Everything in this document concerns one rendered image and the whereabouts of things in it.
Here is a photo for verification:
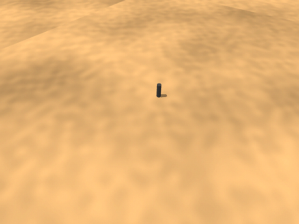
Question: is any can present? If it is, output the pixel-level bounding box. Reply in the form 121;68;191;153
157;83;161;98

